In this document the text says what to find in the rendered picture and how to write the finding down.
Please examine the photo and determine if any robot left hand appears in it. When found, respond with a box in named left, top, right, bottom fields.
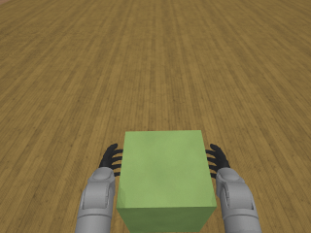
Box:
left=98, top=143, right=123, bottom=177

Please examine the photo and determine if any robot right hand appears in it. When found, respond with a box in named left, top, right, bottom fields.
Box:
left=205, top=144, right=230, bottom=179

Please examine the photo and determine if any robot right forearm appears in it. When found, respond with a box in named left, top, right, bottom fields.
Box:
left=216, top=167, right=262, bottom=233

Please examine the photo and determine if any robot left forearm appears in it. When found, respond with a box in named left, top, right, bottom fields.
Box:
left=75, top=167, right=116, bottom=233

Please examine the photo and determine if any carton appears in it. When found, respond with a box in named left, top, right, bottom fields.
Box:
left=116, top=130, right=218, bottom=233

